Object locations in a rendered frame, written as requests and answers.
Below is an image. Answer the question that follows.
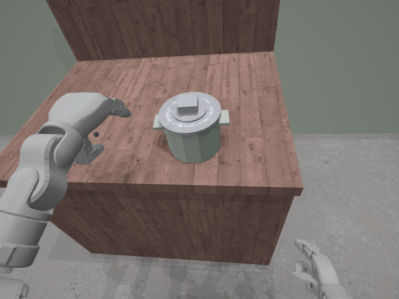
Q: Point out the lid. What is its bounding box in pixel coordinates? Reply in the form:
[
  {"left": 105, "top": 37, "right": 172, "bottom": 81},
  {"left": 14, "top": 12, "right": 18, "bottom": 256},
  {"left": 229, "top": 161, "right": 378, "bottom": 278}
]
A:
[{"left": 158, "top": 92, "right": 221, "bottom": 135}]

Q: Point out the pot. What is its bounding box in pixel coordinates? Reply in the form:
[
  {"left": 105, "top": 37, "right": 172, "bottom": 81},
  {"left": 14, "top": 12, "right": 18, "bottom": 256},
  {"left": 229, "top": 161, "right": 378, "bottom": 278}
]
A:
[{"left": 153, "top": 110, "right": 229, "bottom": 163}]

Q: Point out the right robot forearm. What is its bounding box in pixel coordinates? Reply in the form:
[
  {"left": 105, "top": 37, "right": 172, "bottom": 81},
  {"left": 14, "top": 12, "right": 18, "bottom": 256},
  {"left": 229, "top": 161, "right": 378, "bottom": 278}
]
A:
[{"left": 319, "top": 283, "right": 352, "bottom": 299}]

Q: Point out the left robot forearm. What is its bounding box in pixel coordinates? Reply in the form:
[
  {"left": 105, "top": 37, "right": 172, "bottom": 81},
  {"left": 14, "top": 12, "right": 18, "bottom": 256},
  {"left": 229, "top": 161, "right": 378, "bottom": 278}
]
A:
[{"left": 0, "top": 121, "right": 84, "bottom": 273}]

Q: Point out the left robot upper arm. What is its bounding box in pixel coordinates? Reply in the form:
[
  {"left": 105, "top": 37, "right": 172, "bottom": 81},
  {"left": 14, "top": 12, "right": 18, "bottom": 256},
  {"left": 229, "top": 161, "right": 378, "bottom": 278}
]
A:
[{"left": 0, "top": 277, "right": 29, "bottom": 299}]

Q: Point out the right robot hand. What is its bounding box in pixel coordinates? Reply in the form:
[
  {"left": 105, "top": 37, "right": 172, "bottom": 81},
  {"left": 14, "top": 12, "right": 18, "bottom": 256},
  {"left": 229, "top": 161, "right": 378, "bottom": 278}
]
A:
[{"left": 292, "top": 239, "right": 341, "bottom": 299}]

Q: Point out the left robot hand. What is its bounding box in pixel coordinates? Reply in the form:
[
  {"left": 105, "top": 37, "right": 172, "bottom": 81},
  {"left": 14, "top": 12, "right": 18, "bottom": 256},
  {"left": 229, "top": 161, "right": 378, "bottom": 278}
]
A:
[{"left": 48, "top": 92, "right": 131, "bottom": 164}]

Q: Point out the table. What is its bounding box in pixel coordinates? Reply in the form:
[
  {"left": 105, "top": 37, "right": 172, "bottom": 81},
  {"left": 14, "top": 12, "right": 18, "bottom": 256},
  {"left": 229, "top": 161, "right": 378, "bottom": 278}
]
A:
[{"left": 0, "top": 0, "right": 304, "bottom": 265}]

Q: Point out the knob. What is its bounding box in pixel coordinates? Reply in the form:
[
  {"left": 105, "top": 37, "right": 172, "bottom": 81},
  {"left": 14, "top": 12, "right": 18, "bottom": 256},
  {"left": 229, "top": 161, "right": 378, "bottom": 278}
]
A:
[{"left": 177, "top": 94, "right": 198, "bottom": 113}]

